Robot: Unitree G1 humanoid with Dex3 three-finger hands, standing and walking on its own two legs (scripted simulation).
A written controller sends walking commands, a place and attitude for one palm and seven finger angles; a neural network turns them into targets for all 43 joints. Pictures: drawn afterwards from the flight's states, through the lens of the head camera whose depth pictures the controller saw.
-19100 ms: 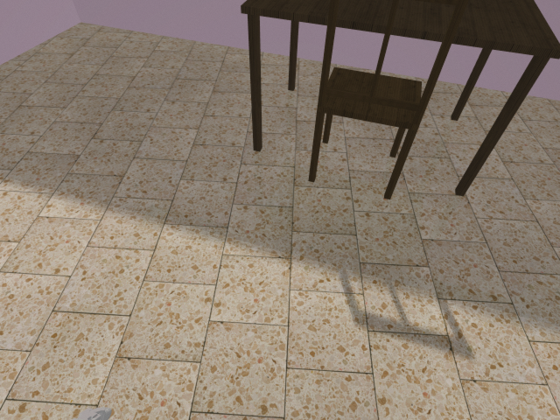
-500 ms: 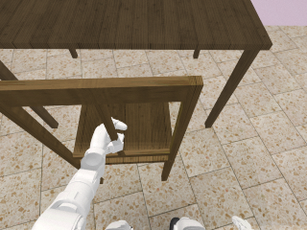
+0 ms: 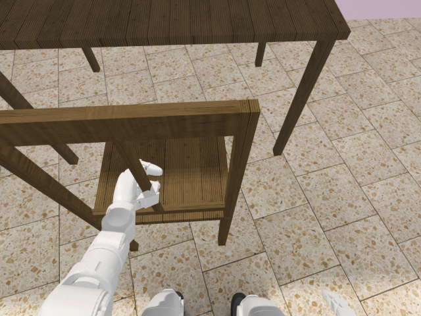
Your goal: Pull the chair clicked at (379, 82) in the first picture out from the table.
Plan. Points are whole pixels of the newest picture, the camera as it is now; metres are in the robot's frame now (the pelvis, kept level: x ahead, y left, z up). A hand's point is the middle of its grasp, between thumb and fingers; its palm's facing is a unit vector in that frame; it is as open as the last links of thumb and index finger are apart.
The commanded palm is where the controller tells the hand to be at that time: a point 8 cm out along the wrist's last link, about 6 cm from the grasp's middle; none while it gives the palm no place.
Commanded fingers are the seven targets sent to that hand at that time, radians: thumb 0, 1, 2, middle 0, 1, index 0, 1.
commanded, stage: step backward, pulling the chair out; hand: left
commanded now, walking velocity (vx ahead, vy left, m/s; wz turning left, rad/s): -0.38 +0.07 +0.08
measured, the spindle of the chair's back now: (143, 181) +0.37 +0.16 -0.05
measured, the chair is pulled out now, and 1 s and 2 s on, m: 0.32 0.61 0.69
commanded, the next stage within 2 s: stop walking, hand still on the chair in 0.76 s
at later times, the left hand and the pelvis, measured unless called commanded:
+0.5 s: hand (150, 254) +0.23 +0.13 -0.07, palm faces +0.05 -0.98 -0.20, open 5.3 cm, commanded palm +0.21 +0.18 -0.06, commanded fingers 0.00 0.90 0.90 -0.50 -1.45 -0.50 -1.45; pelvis -0.13 -0.02 +0.00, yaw -1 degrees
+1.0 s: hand out of the picture +0.07 +0.11 -0.06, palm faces +0.02 -0.98 -0.18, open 5.2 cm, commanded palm +0.05 +0.16 -0.05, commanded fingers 0.00 0.90 0.90 -0.50 -1.45 -0.50 -1.45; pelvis -0.26 -0.02 +0.00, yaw +1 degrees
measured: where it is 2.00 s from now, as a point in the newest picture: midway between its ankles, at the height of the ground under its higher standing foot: outside the picture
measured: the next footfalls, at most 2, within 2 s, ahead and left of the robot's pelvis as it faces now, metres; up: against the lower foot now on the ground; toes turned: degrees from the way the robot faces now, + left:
left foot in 0.14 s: +0.00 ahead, +0.14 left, +0.00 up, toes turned +1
right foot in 0.40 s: -0.08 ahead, -0.14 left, +0.00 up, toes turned -2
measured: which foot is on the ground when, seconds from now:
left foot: up 0.00-0.12, down 0.14-0.46, up 0.48-0.70, down 0.72-1.00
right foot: down 0.00-0.20, up 0.22-0.38, down 0.40-0.76, up 0.78-0.92, down 0.94-1.00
